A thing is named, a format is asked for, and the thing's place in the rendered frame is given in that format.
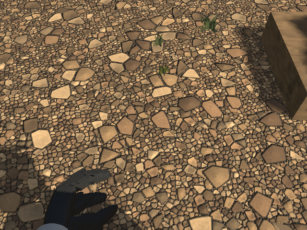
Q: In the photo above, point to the robot left hand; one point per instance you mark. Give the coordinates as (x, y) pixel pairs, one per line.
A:
(65, 202)

